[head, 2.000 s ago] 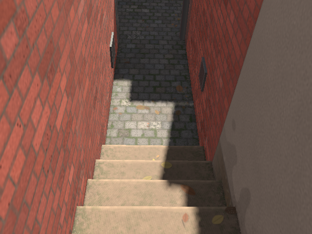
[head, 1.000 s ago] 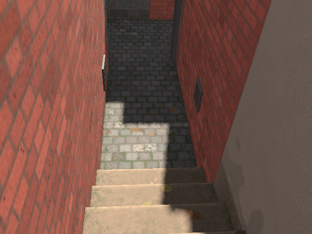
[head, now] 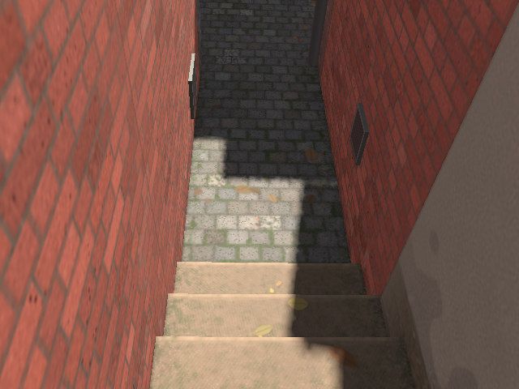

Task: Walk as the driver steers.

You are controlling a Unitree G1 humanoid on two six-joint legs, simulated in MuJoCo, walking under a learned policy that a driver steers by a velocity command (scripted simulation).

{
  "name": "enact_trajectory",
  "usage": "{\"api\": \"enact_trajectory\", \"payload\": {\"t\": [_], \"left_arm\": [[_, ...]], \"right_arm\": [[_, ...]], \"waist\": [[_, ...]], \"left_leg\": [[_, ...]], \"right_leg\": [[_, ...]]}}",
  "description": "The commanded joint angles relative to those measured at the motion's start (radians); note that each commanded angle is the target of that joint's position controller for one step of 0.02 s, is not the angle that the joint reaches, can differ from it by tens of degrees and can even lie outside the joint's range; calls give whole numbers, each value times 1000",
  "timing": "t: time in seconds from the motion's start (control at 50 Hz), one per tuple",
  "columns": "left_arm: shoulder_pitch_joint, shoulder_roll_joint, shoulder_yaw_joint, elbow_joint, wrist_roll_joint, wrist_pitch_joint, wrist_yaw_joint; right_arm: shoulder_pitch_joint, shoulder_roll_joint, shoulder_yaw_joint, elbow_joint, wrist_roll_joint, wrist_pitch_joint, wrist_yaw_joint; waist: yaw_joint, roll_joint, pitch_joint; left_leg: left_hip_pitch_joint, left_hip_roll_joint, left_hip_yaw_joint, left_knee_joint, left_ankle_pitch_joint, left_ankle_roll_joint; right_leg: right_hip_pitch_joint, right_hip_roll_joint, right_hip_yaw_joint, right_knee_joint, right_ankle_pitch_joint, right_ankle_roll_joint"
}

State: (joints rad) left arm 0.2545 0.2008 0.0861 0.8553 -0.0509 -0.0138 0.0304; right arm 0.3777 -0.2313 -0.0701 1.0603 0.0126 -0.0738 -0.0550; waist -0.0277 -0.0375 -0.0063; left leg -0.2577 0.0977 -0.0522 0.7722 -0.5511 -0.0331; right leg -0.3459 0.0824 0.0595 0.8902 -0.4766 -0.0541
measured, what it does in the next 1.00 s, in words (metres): goes down, turning right: right foot, then left foot 0.19 m lower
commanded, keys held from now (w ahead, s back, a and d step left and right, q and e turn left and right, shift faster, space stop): w+shift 0.50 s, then w+e+shift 0.26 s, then e+shift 0.16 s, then shift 0.08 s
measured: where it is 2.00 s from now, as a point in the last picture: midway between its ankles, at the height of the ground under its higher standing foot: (275, 293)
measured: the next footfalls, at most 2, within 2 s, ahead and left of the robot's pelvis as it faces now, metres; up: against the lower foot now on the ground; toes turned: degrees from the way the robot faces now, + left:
right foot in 0.12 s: +0.07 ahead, -0.14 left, -0.02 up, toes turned +0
left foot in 0.48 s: +0.37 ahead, +0.03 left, -0.21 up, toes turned +7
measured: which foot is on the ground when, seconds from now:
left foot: down 0.00-0.18, up 0.20-0.46, down 0.48-0.68, up 0.70-1.00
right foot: up 0.00-0.10, down 0.12-0.38, up 0.40-0.70, down 0.72-1.00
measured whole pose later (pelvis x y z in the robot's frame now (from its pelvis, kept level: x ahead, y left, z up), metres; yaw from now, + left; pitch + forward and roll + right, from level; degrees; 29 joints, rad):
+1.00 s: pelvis +0.64 -0.08 -0.46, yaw -17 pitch +2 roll +0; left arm 0.52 0.12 0.04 0.90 -0.02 -0.01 0.07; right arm -0.04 -0.20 -0.07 0.61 -0.02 -0.11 0.01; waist 0.05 0.03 0.00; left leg -0.53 -0.04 -0.14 0.67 0.31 0.02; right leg -0.52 0.28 0.17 1.46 -0.78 -0.11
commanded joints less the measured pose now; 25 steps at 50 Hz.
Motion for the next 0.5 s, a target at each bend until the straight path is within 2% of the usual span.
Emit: {"api": "enact_trajectory", "payload": {"t": [0.02, 0.04, 0.06, 0.08, 0.1, 0.12, 0.14, 0.16, 0.18, 0.2, 0.22, 0.24, 0.26, 0.28, 0.3, 0.32, 0.34, 0.36, 0.38, 0.4, 0.42, 0.44, 0.46, 0.48, 0.5], "left_arm": [[-130, 1, -11, -144, -14, -62, -8], [-87, -1, -10, -142, -2, -60, -16], [-24, -2, -8, -132, 8, -53, -23], [-89, 98, 31, -118, 2, -49, -31], [-106, 77, 21, -135, 13, -42, -39], [-99, 35, 7, -140, 19, -40, -48], [-70, 28, 3, -122, 15, -45, -48], [14, 75, 22, -80, 19, -51, -41], [203, 157, 54, -13, 28, -64, -34], [399, 214, 76, 47, 28, -74, -39], [450, 211, 74, 60, 31, -91, -47], [447, 191, 67, 88, 37, -100, -50], [389, 151, 52, 96, 51, -103, -43], [402, 47, 21, 138, 45, -102, -21], [408, -31, -7, 164, 44, -105, 0], [375, -96, -34, 173, 45, -106, 29], [230, -125, -48, 138, 36, -100, 55], [51, -49, -32, 92, 33, -112, 77], [-105, 62, -4, 87, 51, -120, 72], [-254, 116, 9, 44, 27, -129, 46], [-298, 98, 23, 23, 19, -135, 33], [-327, 78, 24, 4, 23, -126, 25], [-292, 2, 11, 8, 15, -122, 21], [-183, -78, -5, 8, -18, -110, 23], [156, -182, -40, -21, -51, -85, -12]], "right_arm": [[132, -161, -41, 21, 4, -31, 15], [103, -156, -41, 13, 6, -30, 19], [52, -147, -39, -4, 5, -26, 19], [73, -96, -35, -12, 11, -30, 0], [93, -61, -25, -18, 13, -28, -3], [77, -69, -25, -35, 21, -24, -7], [70, -33, -11, -56, 22, -24, -16], [83, -19, -2, -67, 0, -22, -18], [-16, -35, -1, -115, -19, -25, -16], [-155, -65, -9, -179, -6, -36, -23], [-258, -114, -23, -208, 1, -56, -27], [-262, -120, -34, -194, -8, -68, -28], [-246, -98, -36, -204, -6, -71, -24], [-265, -55, -35, -185, -19, -78, -21], [-264, -29, -37, -192, -18, -83, -14], [-224, -8, -36, -171, -14, -83, 5], [-117, 4, -37, -140, -6, -77, 27], [-20, 21, -31, -112, 7, -78, 52], [250, 36, -42, -4, 10, -79, 72], [582, 7, -53, 101, -2, -82, 73], [784, 0, -50, 208, -16, -91, 71], [798, 2, -41, 221, -18, -72, 58], [706, -6, -35, 187, -28, -66, 46], [628, 19, -7, 165, -34, -64, 54], [315, -156, -34, 124, 8, -33, 23]], "waist": [[-44, 211, 191], [-16, 211, 166], [26, 203, 133], [-37, 203, 118], [-42, 169, 82], [-17, 159, 67], [9, 108, 58], [35, -58, 73], [138, -204, 54], [251, -281, 39], [297, -204, 112], [287, -146, 154], [238, -95, 190], [230, -115, 212], [200, -72, 237], [144, -32, 224], [31, 107, 202], [-78, 139, 164], [-232, 67, 43], [-397, 89, -78], [-452, 230, -59], [-459, 176, 25], [-380, 84, 101], [-295, 81, 145], [43, 407, 208]], "left_leg": [[37, 272, -501, -247, -11, 318], [1, 255, -463, -192, 12, 301], [-94, 219, -391, -134, -3, 271], [-29, 233, -352, 59, -89, 238], [-24, 206, -312, 147, -117, 225], [-111, 177, -285, 167, -141, 219], [-242, 124, -193, 220, -143, 180], [-379, 22, -3, 398, -124, 108], [-610, -41, 146, 641, 3, 56], [-823, -19, 59, 833, 61, 92], [-951, -5, -9, 879, 134, 132], [-976, 10, -19, 870, 191, 154], [-933, 28, -16, 832, 239, 157], [-952, 59, -36, 753, 340, 157], [-903, 48, 18, 622, 482, 140], [-750, 29, 46, 462, 646, 78], [-452, 5, 68, 223, 823, 29], [-73, -1, 75, 48, 981, 0], [325, -31, 102, 258, 1044, 14], [670, -60, 136, 258, 924, 60], [745, -40, 137, 50, 1061, 89], [604, 19, 56, -198, 903, 108], [469, 73, -47, -253, 746, 101], [374, 77, -56, -239, 627, 93], [261, 242, -571, -452, -215, 161]], "right_leg": [[-485, -58, 5, 240, -46, -26], [-444, -72, -5, 242, -21, -29], [-323, -77, -31, 212, 30, -29], [-452, -174, 145, 198, 304, -27], [-463, -142, 79, 179, 353, -3], [-374, -117, 17, 136, 368, 6], [-213, -107, -2, 22, 349, 15], [-37, -102, 30, -152, 180, 34], [248, -178, 197, -361, -80, -12], [374, -244, 435, -397, -308, -78], [382, -246, 516, -364, -368, -89], [350, -241, 526, -331, -347, -94], [256, -230, 509, -292, -263, -100], [213, -191, 417, -137, -208, -76], [132, -128, 308, -31, -224, -50], [2, -77, 238, 42, -240, -50], [-266, -56, 212, 18, -240, -80], [-517, -79, 179, -45, -178, -100], [-696, -85, 208, 43, -50, -130], [-790, -56, 82, 260, 332, -73], [-737, 83, -88, 527, 149, 46], [-622, 120, -86, 779, -141, 66], [-610, 128, 27, 969, -213, 35], [-649, 147, 112, 1138, -173, -27], [-933, 20, 62, 776, 17, -104]]}}
Over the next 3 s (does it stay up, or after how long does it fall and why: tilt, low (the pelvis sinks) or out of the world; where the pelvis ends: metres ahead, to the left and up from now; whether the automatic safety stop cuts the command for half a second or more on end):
stays up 2.02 -0.06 -1.06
